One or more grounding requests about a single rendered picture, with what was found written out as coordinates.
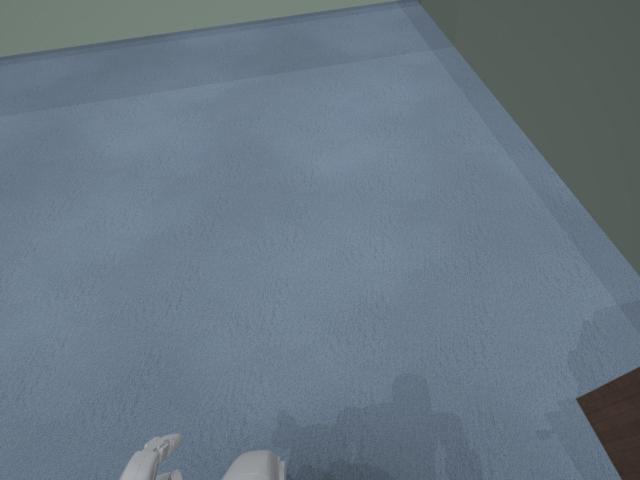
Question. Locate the robot left thigh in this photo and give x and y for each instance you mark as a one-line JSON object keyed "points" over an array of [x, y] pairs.
{"points": [[257, 465]]}

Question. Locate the left robot hand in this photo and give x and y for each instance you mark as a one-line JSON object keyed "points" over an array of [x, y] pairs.
{"points": [[143, 465]]}

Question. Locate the cupboard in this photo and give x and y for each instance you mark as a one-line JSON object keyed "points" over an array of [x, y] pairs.
{"points": [[613, 411]]}

